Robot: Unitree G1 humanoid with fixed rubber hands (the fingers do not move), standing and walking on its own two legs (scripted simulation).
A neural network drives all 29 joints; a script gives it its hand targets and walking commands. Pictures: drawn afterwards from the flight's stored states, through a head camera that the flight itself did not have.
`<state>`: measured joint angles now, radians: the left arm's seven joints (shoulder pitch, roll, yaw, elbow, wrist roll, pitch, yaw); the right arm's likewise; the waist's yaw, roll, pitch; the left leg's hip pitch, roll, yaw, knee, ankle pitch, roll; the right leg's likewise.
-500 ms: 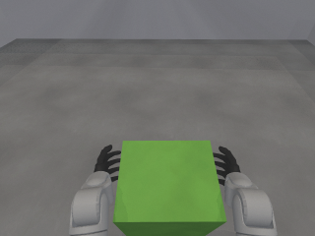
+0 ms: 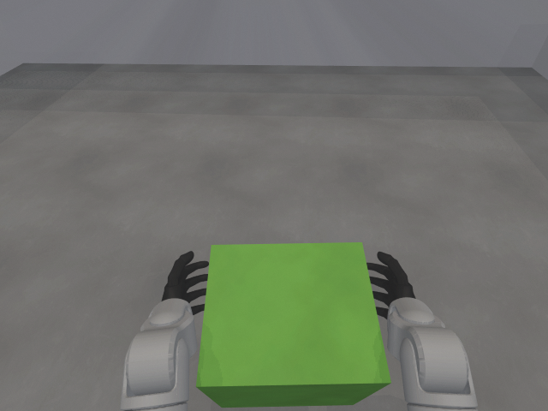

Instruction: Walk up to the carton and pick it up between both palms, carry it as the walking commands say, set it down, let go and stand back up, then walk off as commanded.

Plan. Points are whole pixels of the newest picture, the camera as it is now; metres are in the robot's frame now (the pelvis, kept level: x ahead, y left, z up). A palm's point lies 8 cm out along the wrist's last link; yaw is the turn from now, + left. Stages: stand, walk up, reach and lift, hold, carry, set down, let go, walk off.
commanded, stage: carry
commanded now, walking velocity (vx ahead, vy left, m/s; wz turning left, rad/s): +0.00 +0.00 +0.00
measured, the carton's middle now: (287, 330) +0.27 +0.00 -0.01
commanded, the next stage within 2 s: hold in 0.46 s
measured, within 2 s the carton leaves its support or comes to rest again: neither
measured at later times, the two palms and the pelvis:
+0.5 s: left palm (178, 305) +0.28 +0.15 +0.06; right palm (393, 304) +0.27 -0.15 +0.06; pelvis +0.01 +0.00 +0.00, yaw -1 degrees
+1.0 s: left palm (183, 326) +0.26 +0.15 +0.05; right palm (402, 327) +0.25 -0.15 +0.05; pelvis -0.03 +0.00 +0.01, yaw +0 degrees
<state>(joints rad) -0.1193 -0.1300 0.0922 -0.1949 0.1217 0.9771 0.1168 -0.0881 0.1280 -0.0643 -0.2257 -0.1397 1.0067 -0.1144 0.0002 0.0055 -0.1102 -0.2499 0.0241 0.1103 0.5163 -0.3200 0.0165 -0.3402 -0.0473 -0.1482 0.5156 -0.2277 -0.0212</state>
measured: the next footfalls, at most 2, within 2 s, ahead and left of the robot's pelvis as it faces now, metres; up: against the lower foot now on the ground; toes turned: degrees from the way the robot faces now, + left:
none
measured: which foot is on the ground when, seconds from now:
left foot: down 0.00-1.00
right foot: down 0.00-1.00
